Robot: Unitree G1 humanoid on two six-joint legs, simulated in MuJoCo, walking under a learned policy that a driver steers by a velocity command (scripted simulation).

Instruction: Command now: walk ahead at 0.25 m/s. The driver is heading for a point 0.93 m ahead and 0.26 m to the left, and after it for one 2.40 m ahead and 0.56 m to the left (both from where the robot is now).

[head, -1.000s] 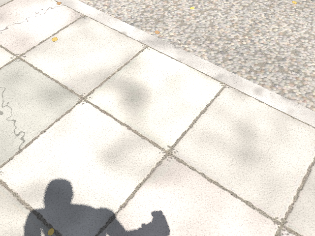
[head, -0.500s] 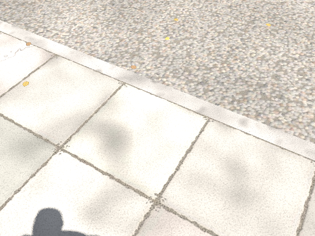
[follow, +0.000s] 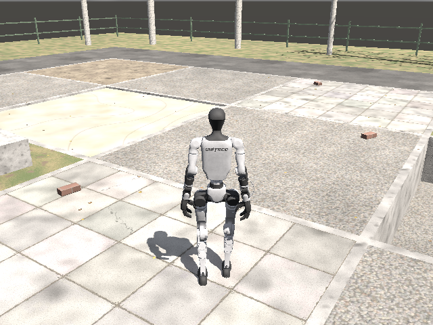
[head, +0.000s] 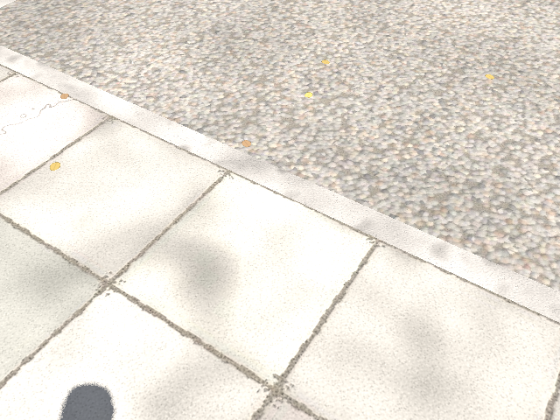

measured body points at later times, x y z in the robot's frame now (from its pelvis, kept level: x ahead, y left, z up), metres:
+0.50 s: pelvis +0.17 -0.01 -0.02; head +0.21 -0.01 +0.43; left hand +0.36 +0.22 -0.14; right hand +0.03 -0.22 -0.16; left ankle -0.04 +0.10 -0.72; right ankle +0.29 -0.08 -0.74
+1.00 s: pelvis +0.43 +0.01 -0.01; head +0.47 +0.02 +0.44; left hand +0.32 +0.22 -0.16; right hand +0.66 -0.16 -0.13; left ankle +0.56 +0.11 -0.72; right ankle +0.29 -0.09 -0.74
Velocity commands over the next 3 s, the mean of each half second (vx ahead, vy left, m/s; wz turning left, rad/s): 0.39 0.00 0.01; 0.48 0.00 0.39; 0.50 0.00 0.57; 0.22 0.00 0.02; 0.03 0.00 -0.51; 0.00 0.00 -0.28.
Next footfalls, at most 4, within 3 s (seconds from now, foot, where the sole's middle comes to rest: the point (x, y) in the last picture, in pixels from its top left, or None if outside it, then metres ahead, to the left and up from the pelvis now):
0.48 right None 0.32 -0.09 -0.77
1.04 left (250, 399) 0.59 0.11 -0.77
1.58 right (254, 273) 0.97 0.12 -0.77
2.04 left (195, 305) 0.86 0.28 -0.77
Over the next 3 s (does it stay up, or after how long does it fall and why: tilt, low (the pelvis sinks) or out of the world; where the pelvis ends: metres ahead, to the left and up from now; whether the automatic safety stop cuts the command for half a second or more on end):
stays up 0.84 0.13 0.00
